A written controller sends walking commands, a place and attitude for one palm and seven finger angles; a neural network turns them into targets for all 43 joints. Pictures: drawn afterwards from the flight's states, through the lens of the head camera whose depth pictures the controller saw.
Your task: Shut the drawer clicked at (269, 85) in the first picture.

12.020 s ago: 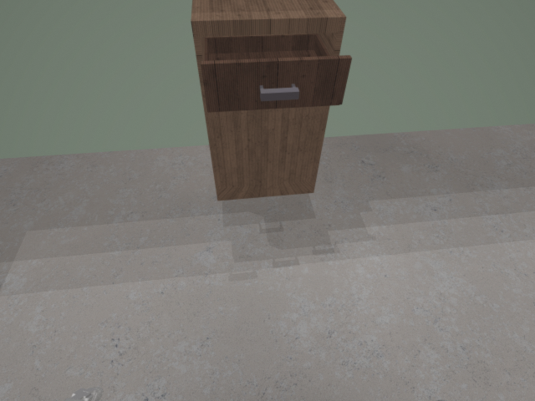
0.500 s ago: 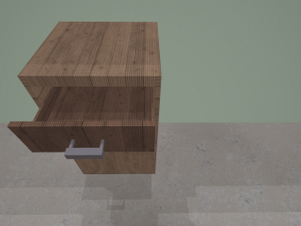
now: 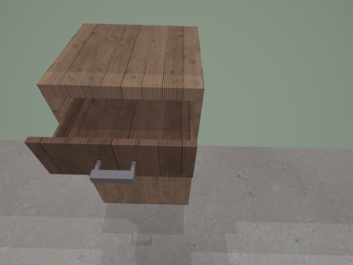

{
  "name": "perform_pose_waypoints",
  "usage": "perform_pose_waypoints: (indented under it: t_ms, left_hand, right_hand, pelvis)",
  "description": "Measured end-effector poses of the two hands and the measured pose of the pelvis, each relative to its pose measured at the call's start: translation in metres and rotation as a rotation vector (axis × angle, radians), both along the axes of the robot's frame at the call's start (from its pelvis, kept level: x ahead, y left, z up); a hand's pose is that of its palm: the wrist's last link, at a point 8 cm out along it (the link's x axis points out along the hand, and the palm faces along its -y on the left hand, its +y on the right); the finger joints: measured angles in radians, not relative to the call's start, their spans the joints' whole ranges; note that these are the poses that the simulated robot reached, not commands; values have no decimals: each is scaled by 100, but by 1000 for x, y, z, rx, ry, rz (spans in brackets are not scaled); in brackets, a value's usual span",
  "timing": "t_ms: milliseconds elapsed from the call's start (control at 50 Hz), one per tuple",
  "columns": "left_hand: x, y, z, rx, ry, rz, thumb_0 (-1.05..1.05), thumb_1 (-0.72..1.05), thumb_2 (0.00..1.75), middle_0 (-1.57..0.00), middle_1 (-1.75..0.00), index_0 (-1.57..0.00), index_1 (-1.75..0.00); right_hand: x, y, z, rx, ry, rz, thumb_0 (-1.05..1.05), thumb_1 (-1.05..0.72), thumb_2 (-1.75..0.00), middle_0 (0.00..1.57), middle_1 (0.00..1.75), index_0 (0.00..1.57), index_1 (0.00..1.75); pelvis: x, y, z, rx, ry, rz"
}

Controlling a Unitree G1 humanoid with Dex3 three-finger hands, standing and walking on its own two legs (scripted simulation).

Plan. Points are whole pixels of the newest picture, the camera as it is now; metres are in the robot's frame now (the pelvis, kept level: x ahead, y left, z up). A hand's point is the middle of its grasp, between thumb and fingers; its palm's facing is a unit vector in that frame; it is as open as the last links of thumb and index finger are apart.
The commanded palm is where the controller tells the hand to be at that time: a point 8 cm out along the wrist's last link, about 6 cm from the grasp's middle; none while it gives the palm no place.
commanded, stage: come to a stop and stand still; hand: left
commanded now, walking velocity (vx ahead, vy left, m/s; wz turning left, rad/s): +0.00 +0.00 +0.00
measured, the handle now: (114, 170) +0.36 +0.20 -0.05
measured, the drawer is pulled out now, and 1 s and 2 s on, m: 0.18 0.18 0.18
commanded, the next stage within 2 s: look again from close up in 0.62 s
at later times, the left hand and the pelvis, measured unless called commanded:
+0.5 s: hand out of the picture -0.01 +0.21 -0.17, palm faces -0.01 -0.98 -0.20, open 7.4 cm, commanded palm none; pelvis -0.01 +0.04 +0.00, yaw -1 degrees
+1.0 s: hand out of the picture -0.01 +0.20 -0.17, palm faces -0.01 -0.99 -0.17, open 7.3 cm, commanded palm none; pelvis +0.00 +0.04 +0.00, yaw -2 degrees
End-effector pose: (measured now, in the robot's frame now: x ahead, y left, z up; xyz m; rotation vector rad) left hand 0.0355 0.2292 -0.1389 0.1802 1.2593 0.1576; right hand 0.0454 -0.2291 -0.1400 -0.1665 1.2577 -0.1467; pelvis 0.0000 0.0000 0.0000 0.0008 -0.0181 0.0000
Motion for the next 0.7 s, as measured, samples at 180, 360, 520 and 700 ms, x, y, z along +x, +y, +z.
perform_pose_waypoints:
  t_ms: [180, 360, 520, 700]
  left_hand:
    - [-4, 14, 0, -9, 21, -14, 0, 91, 90, -20, -30, -20, -30]
    - [-29, 27, -4, -17, 99, -2, 0, 91, 90, -20, -30, -20, -30]
    - [-50, 32, -4, -25, 163, 5, 0, 91, 90, -20, -30, -20, -30]
    - [-59, 29, -5, -37, 191, 10, 0, 91, 90, -20, -30, -20, -30]
  right_hand:
    - [-3, 16, 3, -4, 2, -5, 0, -92, -90, 20, 30, 20, 30]
    - [-35, 31, 2, -1, 89, -25, 0, -92, -90, 20, 30, 20, 30]
    - [-64, 49, -1, 21, 159, -53, 0, -91, -90, 20, 30, 20, 30]
    - [-80, 63, -4, 44, 192, -80, 0, -91, -90, 20, 30, 20, 30]
  pelvis:
    - [-3, 17, 2, -1, -9, -14]
    - [-5, 30, 4, -2, -18, -17]
    - [-7, 40, 4, 0, -20, -21]
    - [-7, 45, 4, 2, -20, -27]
